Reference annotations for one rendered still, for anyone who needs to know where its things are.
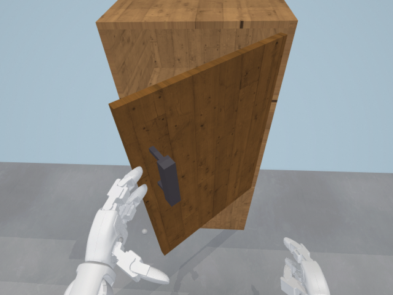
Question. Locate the left robot forearm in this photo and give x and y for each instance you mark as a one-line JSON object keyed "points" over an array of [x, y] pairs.
{"points": [[93, 278]]}

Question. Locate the handle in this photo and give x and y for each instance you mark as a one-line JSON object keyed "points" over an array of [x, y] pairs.
{"points": [[168, 175]]}

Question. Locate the cupboard door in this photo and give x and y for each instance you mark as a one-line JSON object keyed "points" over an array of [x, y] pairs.
{"points": [[210, 120]]}

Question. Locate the left robot hand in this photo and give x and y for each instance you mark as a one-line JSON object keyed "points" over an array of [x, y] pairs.
{"points": [[109, 225]]}

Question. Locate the right robot hand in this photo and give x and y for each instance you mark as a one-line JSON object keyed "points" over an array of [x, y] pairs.
{"points": [[309, 279]]}

